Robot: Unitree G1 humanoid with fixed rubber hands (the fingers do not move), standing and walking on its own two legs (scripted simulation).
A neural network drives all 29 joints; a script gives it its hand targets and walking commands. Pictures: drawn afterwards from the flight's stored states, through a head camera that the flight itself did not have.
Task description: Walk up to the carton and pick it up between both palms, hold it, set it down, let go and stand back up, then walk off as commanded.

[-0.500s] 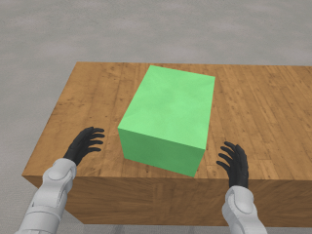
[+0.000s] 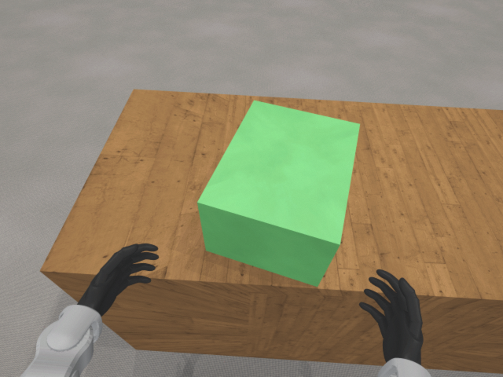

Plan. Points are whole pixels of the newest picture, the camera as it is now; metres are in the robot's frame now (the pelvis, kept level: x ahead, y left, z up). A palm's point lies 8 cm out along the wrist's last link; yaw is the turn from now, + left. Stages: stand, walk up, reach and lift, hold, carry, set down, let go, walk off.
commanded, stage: set down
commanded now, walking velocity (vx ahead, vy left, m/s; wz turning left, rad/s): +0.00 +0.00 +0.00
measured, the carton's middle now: (283, 186) +0.47 -0.02 -0.01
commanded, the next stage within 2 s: none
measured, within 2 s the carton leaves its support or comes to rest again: neither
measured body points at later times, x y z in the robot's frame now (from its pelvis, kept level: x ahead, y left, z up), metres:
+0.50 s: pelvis +0.01 +0.00 +0.00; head +0.05 +0.02 +0.45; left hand +0.22 +0.25 +0.01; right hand +0.19 -0.17 +0.01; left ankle +0.02 +0.10 -0.74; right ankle +0.00 -0.12 -0.74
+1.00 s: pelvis +0.01 -0.01 +0.00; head +0.05 +0.02 +0.45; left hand +0.21 +0.26 -0.01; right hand +0.19 -0.18 -0.03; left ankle +0.02 +0.10 -0.74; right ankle +0.00 -0.12 -0.74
